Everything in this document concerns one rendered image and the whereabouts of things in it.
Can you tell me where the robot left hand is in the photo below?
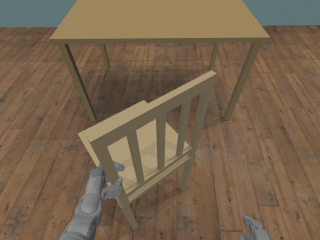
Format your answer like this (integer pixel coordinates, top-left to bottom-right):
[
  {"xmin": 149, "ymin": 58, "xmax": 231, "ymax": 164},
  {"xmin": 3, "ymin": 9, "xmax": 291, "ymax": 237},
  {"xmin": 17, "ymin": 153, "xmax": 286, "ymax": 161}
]
[{"xmin": 85, "ymin": 161, "xmax": 125, "ymax": 200}]

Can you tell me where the robot left forearm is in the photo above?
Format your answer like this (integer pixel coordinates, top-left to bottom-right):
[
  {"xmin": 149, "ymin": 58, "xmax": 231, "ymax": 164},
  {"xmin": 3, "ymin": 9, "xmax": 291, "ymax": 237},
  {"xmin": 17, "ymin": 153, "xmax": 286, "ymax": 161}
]
[{"xmin": 59, "ymin": 193, "xmax": 103, "ymax": 240}]

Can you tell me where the table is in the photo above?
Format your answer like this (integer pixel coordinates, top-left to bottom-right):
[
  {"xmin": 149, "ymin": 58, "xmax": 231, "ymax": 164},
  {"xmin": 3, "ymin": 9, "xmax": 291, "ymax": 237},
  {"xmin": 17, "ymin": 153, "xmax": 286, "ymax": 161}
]
[{"xmin": 49, "ymin": 0, "xmax": 270, "ymax": 122}]

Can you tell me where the chair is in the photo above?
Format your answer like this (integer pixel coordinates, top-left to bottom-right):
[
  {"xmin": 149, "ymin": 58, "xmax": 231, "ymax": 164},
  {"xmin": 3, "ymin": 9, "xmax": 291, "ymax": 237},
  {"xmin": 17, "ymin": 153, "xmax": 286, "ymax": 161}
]
[{"xmin": 78, "ymin": 70, "xmax": 217, "ymax": 231}]

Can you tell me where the robot right hand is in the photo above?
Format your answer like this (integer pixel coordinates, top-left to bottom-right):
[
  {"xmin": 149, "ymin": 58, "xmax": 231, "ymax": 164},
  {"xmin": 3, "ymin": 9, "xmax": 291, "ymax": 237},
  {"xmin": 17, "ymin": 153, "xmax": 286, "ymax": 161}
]
[{"xmin": 239, "ymin": 215, "xmax": 271, "ymax": 240}]

